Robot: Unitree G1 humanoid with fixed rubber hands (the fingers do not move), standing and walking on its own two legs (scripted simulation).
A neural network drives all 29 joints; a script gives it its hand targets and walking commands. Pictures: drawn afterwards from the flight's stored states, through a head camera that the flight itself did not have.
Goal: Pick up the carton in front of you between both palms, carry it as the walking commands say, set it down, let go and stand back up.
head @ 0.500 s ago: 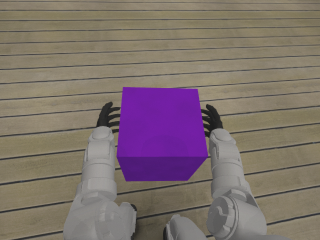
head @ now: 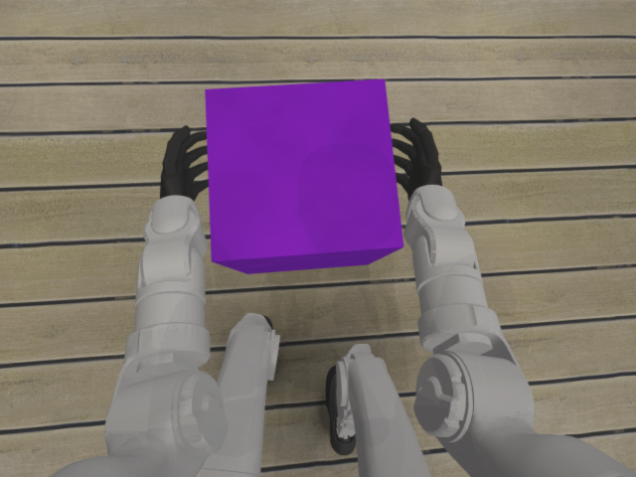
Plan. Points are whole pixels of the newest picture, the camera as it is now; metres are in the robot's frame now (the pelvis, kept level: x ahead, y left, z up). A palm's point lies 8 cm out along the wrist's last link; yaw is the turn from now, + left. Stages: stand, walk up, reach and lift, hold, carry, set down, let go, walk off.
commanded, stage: set down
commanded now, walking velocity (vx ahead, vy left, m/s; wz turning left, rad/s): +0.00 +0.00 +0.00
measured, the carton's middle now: (303, 195) +0.45 +0.06 -0.16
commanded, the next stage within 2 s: none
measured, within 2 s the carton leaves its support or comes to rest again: neither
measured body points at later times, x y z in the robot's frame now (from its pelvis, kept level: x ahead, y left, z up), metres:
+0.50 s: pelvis -0.03 +0.01 -0.12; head +0.29 +0.06 +0.20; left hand +0.45 +0.25 -0.24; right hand +0.52 -0.05 -0.23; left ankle +0.11 +0.13 -0.59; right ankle +0.02 -0.11 -0.59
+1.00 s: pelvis -0.04 +0.01 -0.20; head +0.34 +0.05 +0.02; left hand +0.47 +0.28 -0.38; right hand +0.56 -0.01 -0.38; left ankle +0.11 +0.13 -0.59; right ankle +0.02 -0.11 -0.59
